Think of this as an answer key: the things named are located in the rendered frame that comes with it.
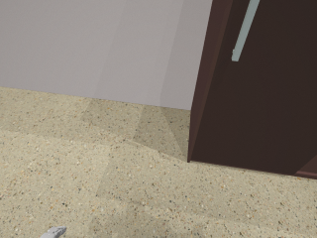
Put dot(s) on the robot left hand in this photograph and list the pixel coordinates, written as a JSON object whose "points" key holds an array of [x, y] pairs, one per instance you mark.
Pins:
{"points": [[54, 232]]}

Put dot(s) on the wardrobe door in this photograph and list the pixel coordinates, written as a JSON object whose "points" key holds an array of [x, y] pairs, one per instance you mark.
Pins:
{"points": [[261, 111], [311, 166]]}

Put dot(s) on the handle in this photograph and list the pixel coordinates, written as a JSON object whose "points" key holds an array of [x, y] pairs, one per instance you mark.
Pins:
{"points": [[249, 17]]}

